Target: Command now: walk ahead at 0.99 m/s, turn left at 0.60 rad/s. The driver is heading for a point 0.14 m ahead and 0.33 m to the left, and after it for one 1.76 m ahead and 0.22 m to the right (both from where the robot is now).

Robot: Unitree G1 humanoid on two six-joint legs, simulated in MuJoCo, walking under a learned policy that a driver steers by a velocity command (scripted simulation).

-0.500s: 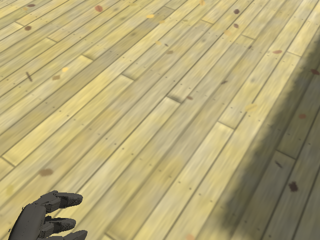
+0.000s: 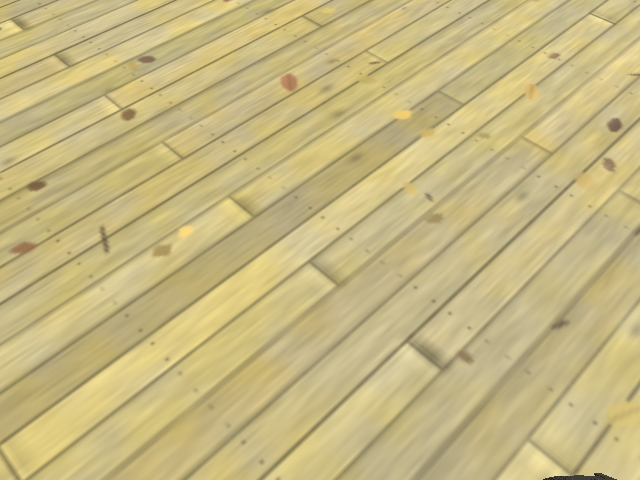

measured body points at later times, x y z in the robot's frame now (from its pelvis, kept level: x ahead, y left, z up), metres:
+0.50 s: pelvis +0.47 -0.02 +0.02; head +0.53 -0.01 +0.46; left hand +0.59 +0.28 -0.05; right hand +0.63 -0.30 -0.10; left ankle +0.27 +0.01 -0.59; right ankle +0.61 -0.12 -0.70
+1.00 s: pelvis +0.65 +0.04 +0.03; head +0.68 +0.06 +0.48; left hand +0.58 +0.31 -0.10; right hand +0.92 -0.09 -0.07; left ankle +0.68 +0.17 -0.70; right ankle +0.67 -0.08 -0.63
